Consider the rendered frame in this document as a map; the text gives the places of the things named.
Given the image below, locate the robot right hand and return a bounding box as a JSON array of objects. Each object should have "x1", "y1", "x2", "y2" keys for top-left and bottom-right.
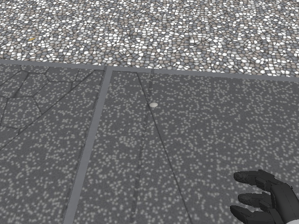
[{"x1": 230, "y1": 169, "x2": 299, "y2": 224}]

